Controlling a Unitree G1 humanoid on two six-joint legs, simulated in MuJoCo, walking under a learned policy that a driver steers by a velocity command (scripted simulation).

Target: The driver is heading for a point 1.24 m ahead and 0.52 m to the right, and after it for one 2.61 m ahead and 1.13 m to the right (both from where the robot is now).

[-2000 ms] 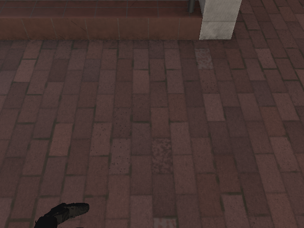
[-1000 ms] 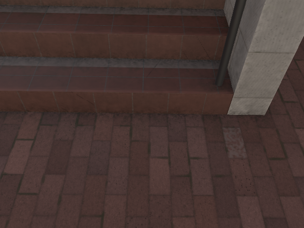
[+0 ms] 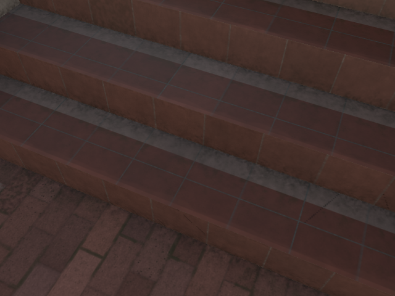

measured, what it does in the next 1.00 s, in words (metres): walks ahead, turning right: right foot, then left foot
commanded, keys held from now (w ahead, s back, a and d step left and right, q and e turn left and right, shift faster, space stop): w+e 1.00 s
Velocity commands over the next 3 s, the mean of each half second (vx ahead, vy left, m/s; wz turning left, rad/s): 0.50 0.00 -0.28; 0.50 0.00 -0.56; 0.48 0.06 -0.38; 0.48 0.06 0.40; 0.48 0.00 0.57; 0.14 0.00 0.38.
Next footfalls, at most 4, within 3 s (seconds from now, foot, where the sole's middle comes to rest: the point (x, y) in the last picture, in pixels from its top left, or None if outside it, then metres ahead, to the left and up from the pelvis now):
0.26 right None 0.31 -0.14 -0.78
0.74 left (206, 289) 0.49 -0.02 -0.78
1.24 right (331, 240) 0.58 -0.41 -0.61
1.82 left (334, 125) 0.91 -0.45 -0.44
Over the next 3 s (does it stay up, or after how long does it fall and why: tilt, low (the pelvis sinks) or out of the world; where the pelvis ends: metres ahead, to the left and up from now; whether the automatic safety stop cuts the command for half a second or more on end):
stays up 1.31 -0.56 0.61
